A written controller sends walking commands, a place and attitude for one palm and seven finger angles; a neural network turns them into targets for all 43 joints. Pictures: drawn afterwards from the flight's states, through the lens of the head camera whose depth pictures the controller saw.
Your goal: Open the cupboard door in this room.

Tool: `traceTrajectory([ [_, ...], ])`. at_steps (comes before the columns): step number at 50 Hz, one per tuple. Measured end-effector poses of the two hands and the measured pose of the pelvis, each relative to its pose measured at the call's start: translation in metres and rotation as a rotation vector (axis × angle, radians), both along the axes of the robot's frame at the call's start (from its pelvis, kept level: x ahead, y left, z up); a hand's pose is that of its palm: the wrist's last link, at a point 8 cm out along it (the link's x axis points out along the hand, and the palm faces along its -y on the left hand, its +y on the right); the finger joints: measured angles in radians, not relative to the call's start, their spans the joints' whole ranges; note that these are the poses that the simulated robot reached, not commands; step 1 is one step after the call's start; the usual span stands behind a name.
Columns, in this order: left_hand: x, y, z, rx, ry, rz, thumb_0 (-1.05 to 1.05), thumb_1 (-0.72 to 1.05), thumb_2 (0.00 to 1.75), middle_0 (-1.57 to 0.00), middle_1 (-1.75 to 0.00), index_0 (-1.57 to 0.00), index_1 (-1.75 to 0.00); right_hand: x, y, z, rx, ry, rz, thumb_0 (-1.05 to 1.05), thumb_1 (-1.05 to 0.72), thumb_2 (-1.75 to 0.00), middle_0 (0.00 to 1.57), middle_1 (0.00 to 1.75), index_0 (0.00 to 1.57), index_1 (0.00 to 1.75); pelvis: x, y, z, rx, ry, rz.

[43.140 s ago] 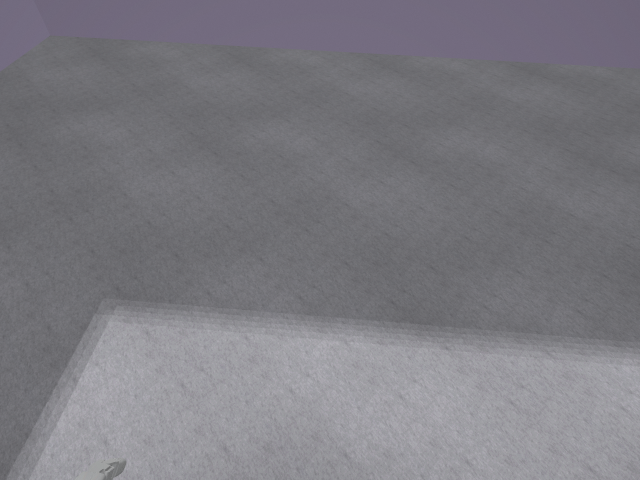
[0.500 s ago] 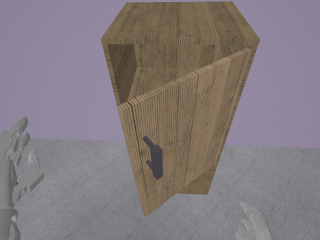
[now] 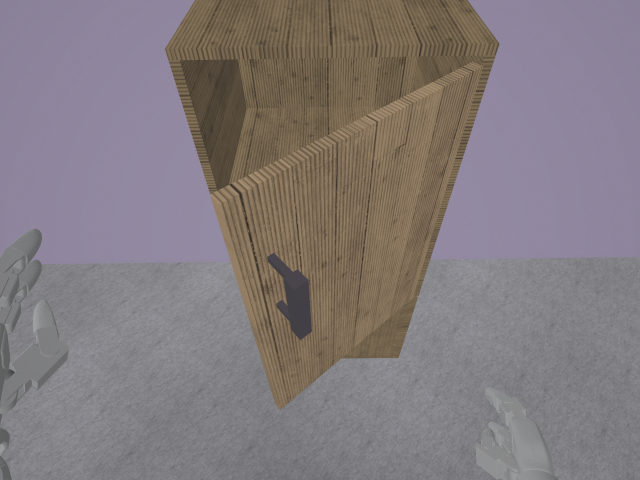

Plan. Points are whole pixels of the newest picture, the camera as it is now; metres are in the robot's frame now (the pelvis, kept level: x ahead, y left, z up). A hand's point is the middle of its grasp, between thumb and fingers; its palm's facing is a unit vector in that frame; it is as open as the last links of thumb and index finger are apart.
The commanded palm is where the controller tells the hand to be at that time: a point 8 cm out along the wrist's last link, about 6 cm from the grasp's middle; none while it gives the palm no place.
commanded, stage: step back with the hand held close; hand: left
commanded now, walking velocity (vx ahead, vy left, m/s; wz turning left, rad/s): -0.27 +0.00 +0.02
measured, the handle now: (289, 297) +0.32 +0.07 +0.06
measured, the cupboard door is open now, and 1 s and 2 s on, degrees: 40 40 40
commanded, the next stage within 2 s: stop stepping back and stand still in 0.90 s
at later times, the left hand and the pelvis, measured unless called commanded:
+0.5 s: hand out of the picture +0.10 +0.30 +0.15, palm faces +0.47 -0.72 -0.51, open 7.4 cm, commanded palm +0.03 +0.33 +0.17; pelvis -0.09 +0.02 -0.02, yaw +4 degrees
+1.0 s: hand out of the picture +0.02 +0.28 +0.17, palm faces +0.42 -0.80 -0.42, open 7.4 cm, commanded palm -0.05 +0.32 +0.17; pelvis -0.19 +0.02 -0.01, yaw +1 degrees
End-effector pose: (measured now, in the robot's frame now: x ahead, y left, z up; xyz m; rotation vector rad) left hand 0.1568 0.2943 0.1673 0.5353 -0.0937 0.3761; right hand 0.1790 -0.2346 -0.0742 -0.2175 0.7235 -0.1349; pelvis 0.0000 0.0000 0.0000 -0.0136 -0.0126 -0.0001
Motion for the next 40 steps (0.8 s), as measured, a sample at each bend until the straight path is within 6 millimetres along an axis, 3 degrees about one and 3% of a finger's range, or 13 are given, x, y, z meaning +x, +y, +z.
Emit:
traceTrajectory([
  [8,-0.020,0.009,0.001,0.038,-0.010,-0.041,0.01,0.89,0.90,-0.22,-0.30,-0.21,-0.30,-0.035,-0.002,0.002,-0.034,0.024,-0.052,0.01,-0.90,-0.90,0.20,0.30,0.20,0.30,-0.025,0.009,-0.004,-0.004,0.008,-0.006],
  [20,-0.075,0.031,0.004,0.084,-0.100,-0.001,0.01,0.89,0.90,-0.22,-0.30,-0.21,-0.30,-0.089,0.024,-0.007,-0.041,0.018,-0.009,0.01,-0.90,-0.90,0.20,0.30,0.21,0.30,-0.070,0.023,-0.012,-0.021,-0.001,0.028],
  [30,-0.129,0.034,0.007,0.089,-0.174,0.070,0.01,0.89,0.90,-0.21,-0.30,-0.21,-0.30,-0.111,0.038,-0.022,-0.020,0.032,0.076,0.01,-0.90,-0.90,0.20,0.30,0.21,0.30,-0.100,0.022,-0.020,-0.010,-0.014,0.073],
  [36,-0.140,0.047,0.002,0.063,-0.231,0.045,0.01,0.89,0.90,-0.21,-0.30,-0.21,-0.30,-0.126,0.042,-0.017,-0.073,0.028,0.067,0.01,-0.90,-0.90,0.20,0.30,0.21,0.30,-0.123,0.034,-0.024,-0.015,-0.013,0.084],
  [40,-0.151,0.057,0.009,0.083,-0.215,0.045,0.01,0.89,0.90,-0.21,-0.30,-0.21,-0.30,-0.139,0.050,-0.007,-0.050,-0.008,0.052,0.01,-0.90,-0.90,0.20,0.30,0.21,0.30,-0.139,0.035,-0.017,-0.037,-0.004,0.073],
])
